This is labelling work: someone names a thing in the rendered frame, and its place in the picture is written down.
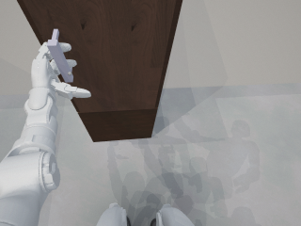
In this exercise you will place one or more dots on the robot left upper arm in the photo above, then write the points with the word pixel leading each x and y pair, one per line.
pixel 25 182

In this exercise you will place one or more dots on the handle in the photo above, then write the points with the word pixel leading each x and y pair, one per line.
pixel 59 58

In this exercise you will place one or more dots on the robot left thigh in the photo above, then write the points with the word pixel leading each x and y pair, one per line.
pixel 113 216

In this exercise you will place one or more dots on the cupboard door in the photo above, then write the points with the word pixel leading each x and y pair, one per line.
pixel 119 47

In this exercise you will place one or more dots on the robot thigh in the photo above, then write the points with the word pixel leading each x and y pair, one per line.
pixel 171 216
pixel 113 216

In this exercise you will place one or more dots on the robot right thigh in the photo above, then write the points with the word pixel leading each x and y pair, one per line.
pixel 171 216

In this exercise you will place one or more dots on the left robot forearm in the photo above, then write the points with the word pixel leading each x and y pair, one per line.
pixel 40 129

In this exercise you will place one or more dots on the robot left hand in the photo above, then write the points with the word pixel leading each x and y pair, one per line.
pixel 43 72

